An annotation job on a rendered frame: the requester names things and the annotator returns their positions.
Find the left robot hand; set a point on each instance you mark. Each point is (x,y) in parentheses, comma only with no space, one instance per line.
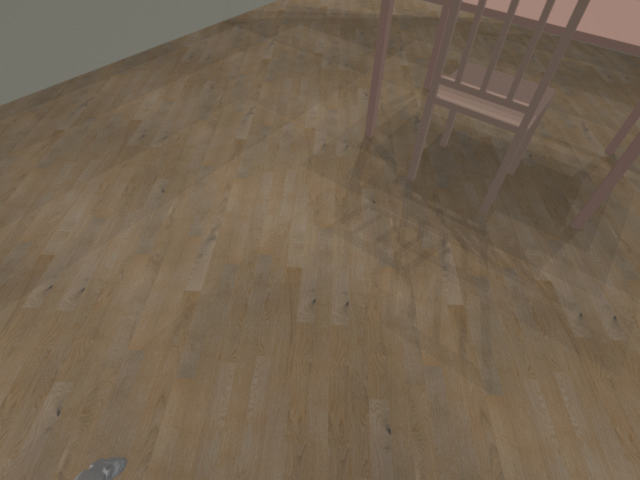
(103,469)

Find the table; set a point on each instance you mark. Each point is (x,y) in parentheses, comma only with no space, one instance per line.
(613,24)

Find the chair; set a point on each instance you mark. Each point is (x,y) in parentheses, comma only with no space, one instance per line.
(505,101)

